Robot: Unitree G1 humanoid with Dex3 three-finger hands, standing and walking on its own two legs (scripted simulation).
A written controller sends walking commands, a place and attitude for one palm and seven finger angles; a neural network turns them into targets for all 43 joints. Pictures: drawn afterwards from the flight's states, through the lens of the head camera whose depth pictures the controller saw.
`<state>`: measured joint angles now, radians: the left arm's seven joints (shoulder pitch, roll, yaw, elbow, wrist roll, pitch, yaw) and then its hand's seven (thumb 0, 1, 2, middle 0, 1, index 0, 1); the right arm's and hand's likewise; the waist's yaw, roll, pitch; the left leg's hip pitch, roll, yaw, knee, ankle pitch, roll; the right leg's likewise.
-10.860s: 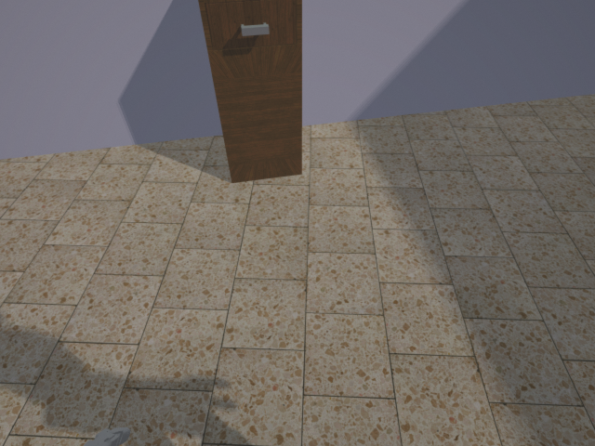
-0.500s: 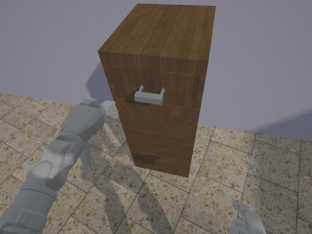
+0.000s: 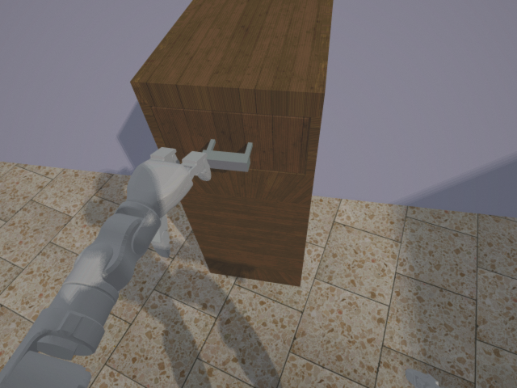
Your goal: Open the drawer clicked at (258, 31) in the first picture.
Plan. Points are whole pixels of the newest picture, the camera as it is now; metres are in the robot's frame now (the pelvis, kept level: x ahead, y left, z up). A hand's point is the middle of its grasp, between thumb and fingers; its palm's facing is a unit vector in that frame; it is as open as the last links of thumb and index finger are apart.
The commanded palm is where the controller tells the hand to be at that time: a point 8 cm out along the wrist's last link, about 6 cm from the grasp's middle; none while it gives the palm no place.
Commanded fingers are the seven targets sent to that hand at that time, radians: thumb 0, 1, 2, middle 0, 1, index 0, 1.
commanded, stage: move the hooked fingers above the handle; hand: left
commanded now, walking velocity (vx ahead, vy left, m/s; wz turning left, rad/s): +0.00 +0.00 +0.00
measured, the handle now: (228, 153) +0.57 +0.12 +0.00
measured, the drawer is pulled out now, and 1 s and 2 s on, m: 0.00 0.00 0.00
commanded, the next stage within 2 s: none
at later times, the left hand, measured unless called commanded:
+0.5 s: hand (203, 171) +0.46 +0.14 +0.06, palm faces -0.01 -0.03 -1.00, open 13.8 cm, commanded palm +0.45 +0.16 +0.12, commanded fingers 0.00 -0.50 0.30 -0.30 -1.20 -0.30 -1.20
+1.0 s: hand (213, 149) +0.52 +0.13 +0.05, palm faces +0.02 +0.01 -1.00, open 13.8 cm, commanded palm +0.48 +0.15 +0.11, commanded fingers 0.00 -0.50 0.30 -0.30 -1.20 -0.30 -1.20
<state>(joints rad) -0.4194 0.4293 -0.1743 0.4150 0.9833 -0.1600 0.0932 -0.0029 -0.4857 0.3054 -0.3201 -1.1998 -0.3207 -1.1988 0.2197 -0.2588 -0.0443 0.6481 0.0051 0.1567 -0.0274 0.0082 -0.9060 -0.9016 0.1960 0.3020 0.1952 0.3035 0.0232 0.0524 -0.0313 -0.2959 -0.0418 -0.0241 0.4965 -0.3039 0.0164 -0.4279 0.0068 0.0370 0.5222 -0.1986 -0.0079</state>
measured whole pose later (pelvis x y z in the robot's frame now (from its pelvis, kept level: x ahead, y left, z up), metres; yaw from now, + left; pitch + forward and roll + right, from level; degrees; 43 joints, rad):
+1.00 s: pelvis +0.01 +0.00 -0.02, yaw -3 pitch +16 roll +1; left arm -0.93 0.38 -0.10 1.07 1.09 0.04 0.31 0.00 -0.48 0.31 -0.32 -1.20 -0.32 -1.20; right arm 0.32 -0.26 -0.04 0.68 -0.02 0.15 -0.02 0.00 -0.91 -0.90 0.20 0.30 0.20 0.30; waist -0.12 0.05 -0.11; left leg -0.54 -0.03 0.03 0.63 -0.37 0.02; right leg -0.69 0.03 0.08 0.65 -0.24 -0.01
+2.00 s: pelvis +0.01 +0.00 -0.01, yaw -1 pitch +16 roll +1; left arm -0.90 0.37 -0.19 1.05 0.99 0.15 0.16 0.00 -0.48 0.31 -0.31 -1.20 -0.31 -1.20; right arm 0.30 -0.24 -0.05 0.67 0.00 0.19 -0.02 0.00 -0.91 -0.90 0.20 0.30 0.20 0.30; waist -0.09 0.07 -0.10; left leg -0.54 -0.03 0.01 0.63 -0.36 0.02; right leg -0.67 0.02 0.06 0.63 -0.23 0.00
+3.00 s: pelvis +0.01 +0.00 -0.01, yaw +1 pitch +14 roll +0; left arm -0.83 0.35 -0.31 0.83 0.95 -0.06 0.07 -0.01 -0.48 0.31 -0.32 -1.20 -0.29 -1.19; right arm 0.34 -0.24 -0.06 0.70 -0.01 0.13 -0.06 0.01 -0.90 -0.90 0.20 0.30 0.20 0.30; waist -0.07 0.05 -0.10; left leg -0.51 -0.05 -0.04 0.63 -0.37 0.02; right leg -0.62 0.00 0.01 0.63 -0.25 0.00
